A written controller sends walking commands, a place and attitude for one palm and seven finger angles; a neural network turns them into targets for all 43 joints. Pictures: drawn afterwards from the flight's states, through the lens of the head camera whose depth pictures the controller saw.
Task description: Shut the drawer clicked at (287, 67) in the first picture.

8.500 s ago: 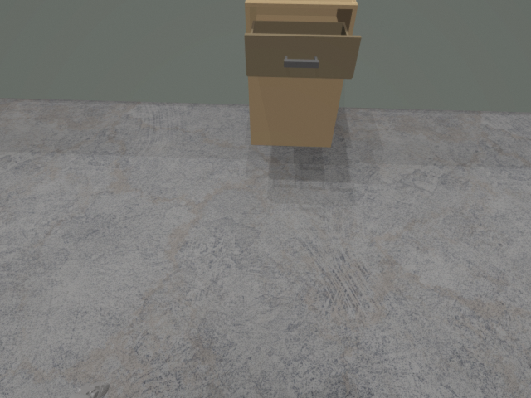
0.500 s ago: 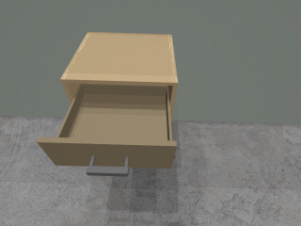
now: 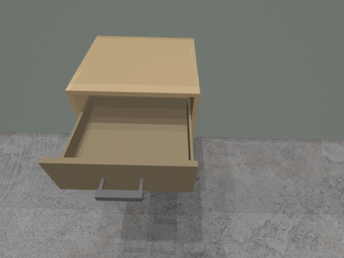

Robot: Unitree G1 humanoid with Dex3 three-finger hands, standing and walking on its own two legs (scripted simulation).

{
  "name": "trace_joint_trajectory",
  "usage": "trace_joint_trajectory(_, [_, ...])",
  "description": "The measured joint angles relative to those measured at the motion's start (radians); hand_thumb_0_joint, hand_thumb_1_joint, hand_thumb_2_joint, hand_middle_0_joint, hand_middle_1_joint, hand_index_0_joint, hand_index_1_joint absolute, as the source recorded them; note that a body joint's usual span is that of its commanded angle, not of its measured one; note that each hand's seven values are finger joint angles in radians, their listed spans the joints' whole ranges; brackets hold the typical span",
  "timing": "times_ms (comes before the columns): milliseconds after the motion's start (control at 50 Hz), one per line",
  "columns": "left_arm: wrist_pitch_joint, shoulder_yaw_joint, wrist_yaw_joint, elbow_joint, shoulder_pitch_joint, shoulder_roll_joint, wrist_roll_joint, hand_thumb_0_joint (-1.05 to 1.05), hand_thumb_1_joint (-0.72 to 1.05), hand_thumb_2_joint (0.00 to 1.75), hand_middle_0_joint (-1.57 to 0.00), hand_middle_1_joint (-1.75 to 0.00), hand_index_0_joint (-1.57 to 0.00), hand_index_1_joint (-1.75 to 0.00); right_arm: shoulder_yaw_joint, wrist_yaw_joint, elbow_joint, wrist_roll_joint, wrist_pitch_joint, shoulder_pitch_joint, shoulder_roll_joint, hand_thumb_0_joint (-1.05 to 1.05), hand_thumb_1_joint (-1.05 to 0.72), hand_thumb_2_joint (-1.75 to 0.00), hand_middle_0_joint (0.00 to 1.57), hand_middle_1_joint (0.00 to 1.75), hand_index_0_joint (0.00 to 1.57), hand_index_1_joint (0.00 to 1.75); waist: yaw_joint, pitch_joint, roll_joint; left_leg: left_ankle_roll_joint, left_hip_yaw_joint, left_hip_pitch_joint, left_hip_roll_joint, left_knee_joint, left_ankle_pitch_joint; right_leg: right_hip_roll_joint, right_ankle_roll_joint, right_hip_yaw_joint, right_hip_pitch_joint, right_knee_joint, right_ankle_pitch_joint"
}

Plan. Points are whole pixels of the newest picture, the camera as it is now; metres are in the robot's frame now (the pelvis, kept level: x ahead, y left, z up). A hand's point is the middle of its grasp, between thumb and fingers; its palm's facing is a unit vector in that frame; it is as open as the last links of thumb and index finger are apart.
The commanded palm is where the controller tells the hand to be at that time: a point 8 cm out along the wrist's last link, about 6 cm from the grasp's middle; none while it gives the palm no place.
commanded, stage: look again from close up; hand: left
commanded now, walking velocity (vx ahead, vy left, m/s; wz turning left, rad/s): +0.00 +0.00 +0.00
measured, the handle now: (121, 188) +0.32 +0.17 -0.10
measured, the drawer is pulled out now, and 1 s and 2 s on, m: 0.29 0.29 0.29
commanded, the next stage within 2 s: raise the hand and make a fist in 0.14 s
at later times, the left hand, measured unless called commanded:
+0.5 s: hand (106, 232) +0.18 +0.16 -0.01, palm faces +0.12 -0.99 +0.03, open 6.7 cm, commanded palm +0.09 +0.21 -0.06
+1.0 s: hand (114, 252) +0.15 +0.14 -0.05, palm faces -0.01 -1.00 -0.02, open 4.2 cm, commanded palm +0.10 +0.20 -0.04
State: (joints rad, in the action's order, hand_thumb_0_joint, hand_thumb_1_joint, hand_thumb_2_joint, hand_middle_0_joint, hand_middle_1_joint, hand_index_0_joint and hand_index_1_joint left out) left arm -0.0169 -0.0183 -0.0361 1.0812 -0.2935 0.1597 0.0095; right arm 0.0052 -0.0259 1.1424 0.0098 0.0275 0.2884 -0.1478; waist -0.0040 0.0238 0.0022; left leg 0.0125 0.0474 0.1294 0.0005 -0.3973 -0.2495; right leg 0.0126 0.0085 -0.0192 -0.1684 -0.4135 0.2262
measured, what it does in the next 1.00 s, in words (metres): lowers itself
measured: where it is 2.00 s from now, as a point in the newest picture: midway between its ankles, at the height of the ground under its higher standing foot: outside the picture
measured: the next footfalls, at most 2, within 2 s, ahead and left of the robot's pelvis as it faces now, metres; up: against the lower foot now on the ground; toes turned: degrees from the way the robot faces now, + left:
none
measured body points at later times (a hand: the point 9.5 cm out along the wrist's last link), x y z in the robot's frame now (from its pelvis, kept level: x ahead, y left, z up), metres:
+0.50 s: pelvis -0.03 +0.00 -0.04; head -0.01 -0.01 +0.41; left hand +0.17 +0.21 -0.01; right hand +0.14 -0.26 -0.12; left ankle -0.02 +0.11 -0.74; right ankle +0.00 -0.11 -0.74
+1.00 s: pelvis -0.04 -0.02 -0.10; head +0.03 -0.02 +0.35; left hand +0.14 +0.19 -0.04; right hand +0.16 -0.21 -0.19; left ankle -0.02 +0.11 -0.74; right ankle +0.00 -0.11 -0.74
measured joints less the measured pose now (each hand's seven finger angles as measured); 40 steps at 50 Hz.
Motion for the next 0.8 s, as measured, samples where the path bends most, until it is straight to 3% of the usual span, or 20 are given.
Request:
trace_joint_trajectory(260, [-0.008, -0.003, -0.006, 0.008, -0.009, -0.010, 0.004, 0.01, 0.91, 0.90, -0.20, -0.30, -0.20, -0.30, 0.000, 0.001, -0.006, -0.001, 0.001, 0.001, 0.001, 0.00, -0.91, -0.90, 0.19, 0.30, 0.20, 0.29, 0.002, -0.003, -0.006, -0.004, -0.004, 0.021, 0.009, -0.023, -0.005, 0.008, 0.002, 0.005, -0.009, 0.001, -0.005])
trace_joint_trajectory(280, [0.055, 0.008, -0.014, -0.140, -0.055, -0.005, -0.038, 0.02, 0.93, 0.90, -0.20, -0.30, -0.20, -0.30, 0.007, -0.003, -0.052, -0.012, 0.005, 0.014, -0.002, 0.00, -0.91, -0.90, 0.19, 0.30, 0.20, 0.29, 0.000, 0.006, -0.007, -0.004, -0.006, 0.030, 0.010, -0.042, -0.013, 0.009, 0.001, 0.007, -0.015, -0.011, -0.002])
trace_joint_trajectory(300, [0.077, 0.024, -0.024, -0.323, -0.114, 0.005, -0.068, 0.03, 0.94, 0.90, -0.21, -0.30, -0.20, -0.31, 0.011, -0.019, -0.101, -0.019, 0.041, 0.036, -0.006, 0.00, -0.91, -0.90, 0.20, 0.30, 0.20, 0.29, 0.006, 0.010, -0.004, -0.003, -0.005, 0.032, 0.006, -0.049, -0.017, 0.005, 0.002, 0.005, -0.023, -0.030, 0.006])
trace_joint_trajectory(340, [0.032, 0.023, -0.063, -0.611, -0.197, 0.024, -0.115, 0.04, 0.95, 0.90, -0.22, -0.31, -0.21, -0.31, 0.006, -0.039, -0.175, -0.033, 0.132, 0.069, -0.027, 0.01, -0.92, -0.90, 0.20, 0.30, 0.20, 0.29, -0.002, -0.014, -0.010, -0.001, -0.018, 0.059, -0.007, -0.075, -0.024, -0.009, 0.000, 0.019, -0.051, -0.074, 0.030])
trace_joint_trajectory(400, [-0.090, 0.033, -0.059, -0.837, -0.177, 0.021, -0.164, 0.04, 0.95, 0.90, -0.24, -0.34, -0.23, -0.34, -0.007, -0.037, -0.278, -0.029, 0.219, 0.049, -0.077, 0.01, -0.92, -0.90, 0.20, 0.30, 0.20, 0.29, -0.034, -0.049, -0.033, 0.005, -0.054, 0.161, -0.026, -0.178, -0.053, -0.031, -0.006, 0.056, -0.131, -0.166, 0.072])
trace_joint_trajectory(440, [-0.216, 0.048, -0.009, -0.897, -0.133, 0.002, -0.189, 0.03, 0.95, 0.90, -0.26, -0.36, -0.25, -0.37, -0.024, -0.020, -0.349, -0.020, 0.250, 0.009, -0.103, 0.01, -0.92, -0.90, 0.20, 0.30, 0.20, 0.29, -0.040, -0.086, -0.035, 0.005, -0.055, 0.263, -0.029, -0.271, -0.084, -0.036, -0.005, 0.058, -0.234, -0.260, 0.104])
trace_joint_trajectory(500, [-0.427, 0.045, 0.120, -0.949, -0.107, -0.036, -0.221, 0.02, 0.94, 0.90, -0.30, -0.41, -0.29, -0.42, -0.051, 0.016, -0.459, -0.010, 0.274, -0.059, -0.120, 0.01, -0.92, -0.90, 0.20, 0.30, 0.20, 0.29, -0.031, -0.143, -0.012, 0.000, -0.038, 0.426, -0.023, -0.427, -0.145, -0.032, -0.001, 0.042, -0.407, -0.424, 0.162])
trace_joint_trajectory(540, [-0.545, 0.033, 0.208, -0.966, -0.120, -0.054, -0.208, 0.02, 0.93, 0.90, -0.33, -0.45, -0.33, -0.45, -0.070, 0.042, -0.528, -0.009, 0.273, -0.105, -0.124, 0.01, -0.91, -0.90, 0.20, 0.30, 0.20, 0.29, -0.025, -0.166, 0.007, -0.003, -0.032, 0.522, -0.016, -0.534, -0.190, -0.026, 0.002, 0.037, -0.506, -0.531, 0.203])
trace_joint_trajectory(560, [-0.573, 0.025, 0.238, -0.976, -0.135, -0.057, -0.197, 0.01, 0.93, 0.90, -0.35, -0.47, -0.35, -0.47, -0.076, 0.049, -0.563, -0.011, 0.264, -0.124, -0.125, 0.01, -0.91, -0.90, 0.19, 0.30, 0.20, 0.29, -0.019, -0.173, 0.018, -0.006, -0.030, 0.564, -0.014, -0.583, -0.211, -0.025, 0.004, 0.035, -0.550, -0.580, 0.222])
trace_joint_trajectory(620, [-0.539, 0.003, 0.269, -1.023, -0.198, -0.046, -0.178, 0.01, 0.92, 0.90, -0.41, -0.53, -0.41, -0.53, -0.084, 0.047, -0.657, -0.021, 0.226, -0.166, -0.126, 0.01, -0.91, -0.90, 0.19, 0.30, 0.20, 0.29, 0.005, -0.178, 0.039, -0.011, -0.036, 0.660, -0.011, -0.701, -0.260, -0.024, 0.011, 0.042, -0.644, -0.698, 0.273])
trace_joint_trajectory(700, [-0.460, 0.018, 0.212, -1.113, -0.290, -0.013, -0.178, 0.02, 0.91, 0.90, -0.50, -0.61, -0.49, -0.62, -0.071, 0.027, -0.722, -0.024, 0.188, -0.187, -0.109, 0.01, -0.91, -0.90, 0.19, 0.30, 0.19, 0.29, 0.038, -0.173, 0.030, -0.021, -0.071, 0.735, -0.004, -0.792, -0.298, -0.017, 0.029, 0.077, -0.701, -0.768, 0.310])
trace_joint_trajectory(760, [-0.475, 0.046, 0.186, -1.194, -0.321, 0.012, -0.192, 0.02, 0.90, 0.90, -0.56, -0.68, -0.55, -0.68, -0.038, 0.019, -0.723, -0.017, 0.184, -0.181, -0.088, 0.01, -0.91, -0.90, 0.19, 0.30, 0.19, 0.29, 0.054, -0.175, 0.009, -0.030, -0.104, 0.779, 0.001, -0.830, -0.309, -0.012, 0.036, 0.110, -0.726, -0.785, 0.319])
trace_joint_trajectory(800, [-0.494, 0.051, 0.203, -1.233, -0.306, 0.020, -0.208, 0.02, 0.91, 0.90, -0.59, -0.72, -0.59, -0.73, -0.011, 0.017, -0.707, -0.015, 0.190, -0.173, -0.075, 0.01, -0.91, -0.90, 0.19, 0.30, 0.20, 0.29, 0.057, -0.172, -0.011, -0.033, -0.123, 0.803, 0.002, -0.847, -0.311, -0.010, 0.040, 0.128, -0.739, -0.789, 0.319])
